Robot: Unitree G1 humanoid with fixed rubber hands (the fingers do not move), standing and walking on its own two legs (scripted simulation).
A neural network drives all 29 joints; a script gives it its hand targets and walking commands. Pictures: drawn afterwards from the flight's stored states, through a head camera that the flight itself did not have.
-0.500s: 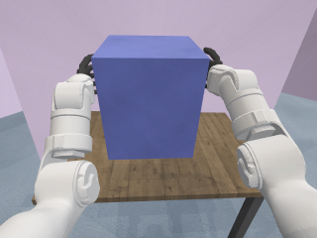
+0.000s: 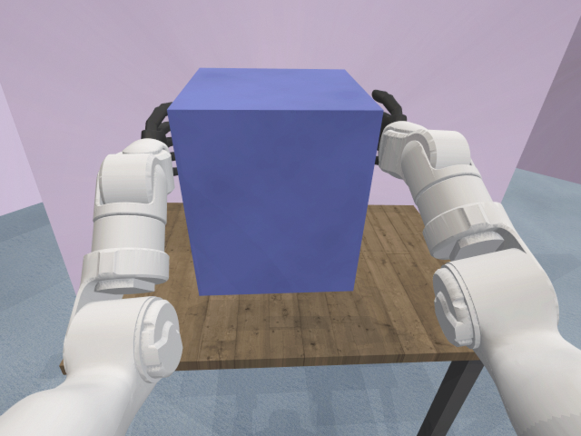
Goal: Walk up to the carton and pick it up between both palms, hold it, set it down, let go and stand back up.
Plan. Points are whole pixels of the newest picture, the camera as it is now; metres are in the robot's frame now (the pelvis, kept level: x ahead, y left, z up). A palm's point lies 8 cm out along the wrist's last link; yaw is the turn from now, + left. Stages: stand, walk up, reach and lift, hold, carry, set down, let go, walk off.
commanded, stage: hold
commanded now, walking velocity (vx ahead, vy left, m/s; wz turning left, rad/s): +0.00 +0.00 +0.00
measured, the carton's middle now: (275, 177) +0.39 +0.01 +0.26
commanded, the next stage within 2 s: none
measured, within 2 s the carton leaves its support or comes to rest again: neither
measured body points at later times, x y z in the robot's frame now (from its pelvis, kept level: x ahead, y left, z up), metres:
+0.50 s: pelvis +0.00 +0.00 +0.00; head -0.10 +0.02 +0.44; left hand +0.38 +0.17 +0.30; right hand +0.39 -0.14 +0.33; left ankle +0.04 +0.13 -0.75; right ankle +0.00 -0.12 -0.75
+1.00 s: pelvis +0.00 +0.00 +0.00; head -0.10 +0.02 +0.44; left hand +0.39 +0.16 +0.30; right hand +0.38 -0.14 +0.33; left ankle +0.04 +0.13 -0.75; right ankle +0.00 -0.12 -0.75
